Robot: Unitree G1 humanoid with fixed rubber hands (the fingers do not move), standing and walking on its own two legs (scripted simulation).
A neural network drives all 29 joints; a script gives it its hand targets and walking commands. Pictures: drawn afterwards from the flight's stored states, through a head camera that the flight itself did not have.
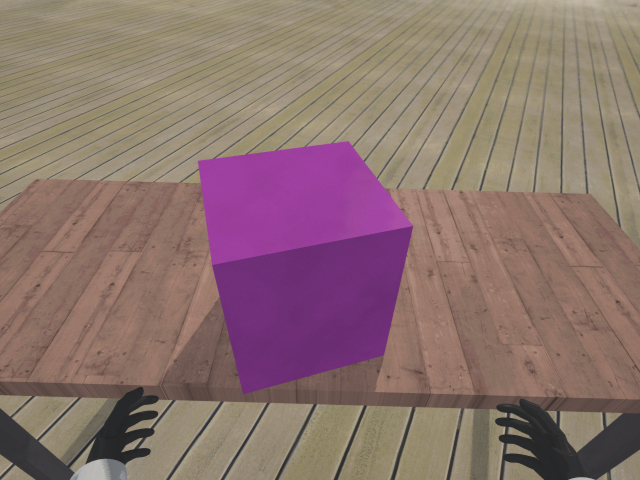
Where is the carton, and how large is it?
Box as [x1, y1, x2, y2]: [198, 141, 412, 393]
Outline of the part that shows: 348,141 198,161 212,266 243,393 383,355 412,225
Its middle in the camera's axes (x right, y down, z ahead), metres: -0.04 +0.04 +0.54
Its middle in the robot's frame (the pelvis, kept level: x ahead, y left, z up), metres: +0.39 +0.06 +0.09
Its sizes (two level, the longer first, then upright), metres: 0.210 0.200 0.250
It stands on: a table, 0.75 m high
